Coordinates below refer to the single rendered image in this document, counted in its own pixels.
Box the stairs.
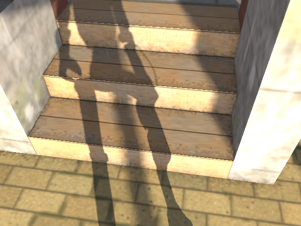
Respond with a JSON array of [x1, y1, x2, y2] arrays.
[[27, 20, 241, 179]]

